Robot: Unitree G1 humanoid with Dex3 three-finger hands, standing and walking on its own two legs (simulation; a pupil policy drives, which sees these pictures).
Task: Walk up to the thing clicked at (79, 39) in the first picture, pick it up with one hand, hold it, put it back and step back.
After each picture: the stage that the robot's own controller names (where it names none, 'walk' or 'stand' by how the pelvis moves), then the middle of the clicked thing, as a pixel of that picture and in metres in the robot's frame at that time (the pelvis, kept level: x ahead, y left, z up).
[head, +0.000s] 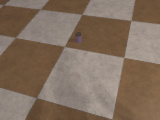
stand; (78, 37) +1.46 +0.12 -0.72
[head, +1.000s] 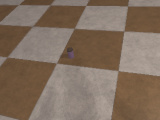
walk; (70, 53) +1.33 +0.32 -0.70
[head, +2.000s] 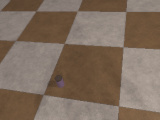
walk; (59, 81) +0.85 +0.39 -0.72
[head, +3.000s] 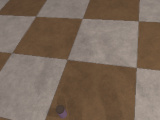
walk; (61, 111) +0.52 +0.32 -0.71
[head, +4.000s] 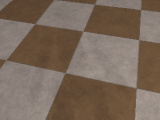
stand; out of the picture +0.42 +0.26 -0.71
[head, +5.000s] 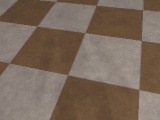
stand; out of the picture +0.41 +0.25 -0.72
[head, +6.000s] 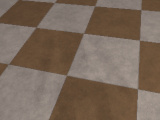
stand; out of the picture +0.42 +0.27 -0.73
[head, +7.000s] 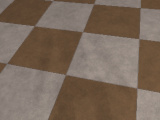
stand; out of the picture +0.40 +0.27 -0.73
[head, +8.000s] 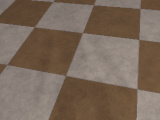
go down; out of the picture +0.40 +0.27 -0.73
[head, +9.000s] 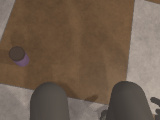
go down; (19, 57) +0.47 +0.30 -0.35
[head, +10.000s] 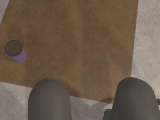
go down; (16, 52) +0.46 +0.32 -0.30
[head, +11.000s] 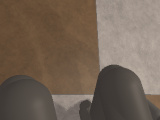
close in; out of the picture +0.44 +0.35 -0.23
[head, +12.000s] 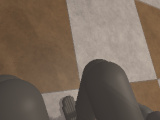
close; out of the picture +0.43 +0.36 -0.21
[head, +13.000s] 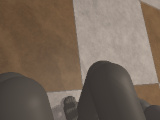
lift; out of the picture +0.41 +0.34 -0.22
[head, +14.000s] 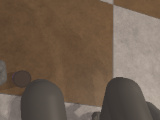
lift; (21, 78) +0.38 +0.25 -0.28
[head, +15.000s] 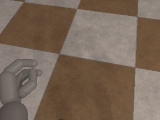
close; out of the picture +0.36 +0.19 -0.62
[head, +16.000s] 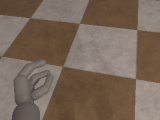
hold; out of the picture +0.35 +0.20 -0.68
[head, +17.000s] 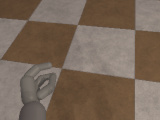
stand; out of the picture +0.35 +0.20 -0.68
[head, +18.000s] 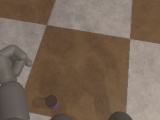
crouch; (52, 102) +0.38 +0.20 -0.54
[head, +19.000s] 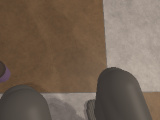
lower; out of the picture +0.40 +0.25 -0.26
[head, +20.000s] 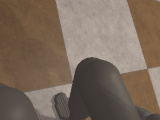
lower; out of the picture +0.38 +0.28 -0.23
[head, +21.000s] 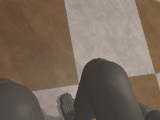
lower; out of the picture +0.38 +0.28 -0.22
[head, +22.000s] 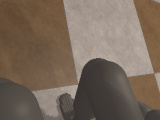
lower; out of the picture +0.38 +0.28 -0.22
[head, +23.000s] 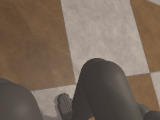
lower; out of the picture +0.38 +0.28 -0.22
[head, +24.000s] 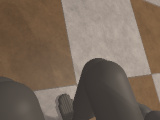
open; out of the picture +0.38 +0.28 -0.22
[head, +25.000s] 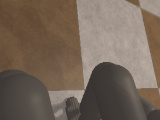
stand; out of the picture +0.30 +0.22 -0.26
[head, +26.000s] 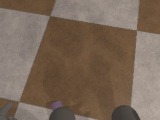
walk; (58, 112) +0.30 +0.19 -0.53
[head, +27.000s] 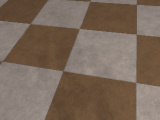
stand; out of the picture +0.26 +0.17 -0.69
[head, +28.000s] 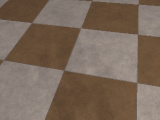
stand; out of the picture +0.26 +0.16 -0.69
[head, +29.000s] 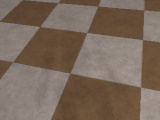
stand; out of the picture +0.28 +0.15 -0.74
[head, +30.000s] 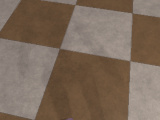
walk; out of the picture +0.32 +0.11 -0.73
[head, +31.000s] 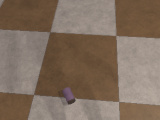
walk; (68, 95) +0.54 +0.16 -0.72
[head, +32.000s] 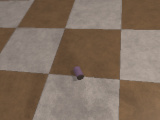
walk; (78, 73) +0.89 +0.20 -0.73
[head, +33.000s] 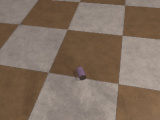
stand; (81, 73) +0.93 +0.10 -0.74
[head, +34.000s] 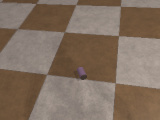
stand; (81, 73) +0.97 +0.10 -0.75
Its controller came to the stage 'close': yes
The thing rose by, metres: 0.01
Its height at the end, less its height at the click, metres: -0.02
